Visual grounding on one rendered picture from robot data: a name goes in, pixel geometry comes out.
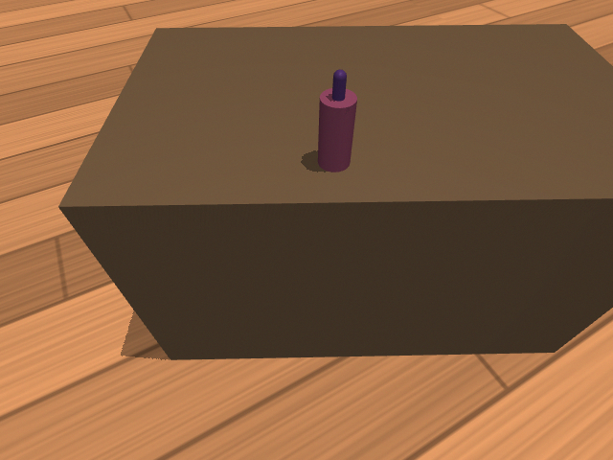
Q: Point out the bottle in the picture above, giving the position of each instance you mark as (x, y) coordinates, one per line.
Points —
(336, 124)

